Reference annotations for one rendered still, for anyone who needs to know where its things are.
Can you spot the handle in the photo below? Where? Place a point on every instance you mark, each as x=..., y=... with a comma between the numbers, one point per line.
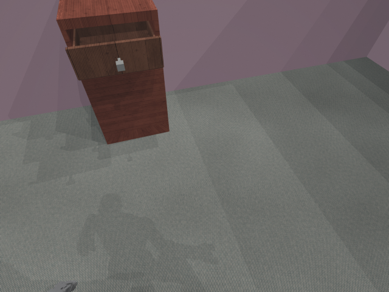
x=120, y=65

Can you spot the cabinet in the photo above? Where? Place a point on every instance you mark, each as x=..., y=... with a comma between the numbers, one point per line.
x=127, y=106

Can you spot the drawer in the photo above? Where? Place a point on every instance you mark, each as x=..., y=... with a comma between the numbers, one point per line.
x=95, y=49

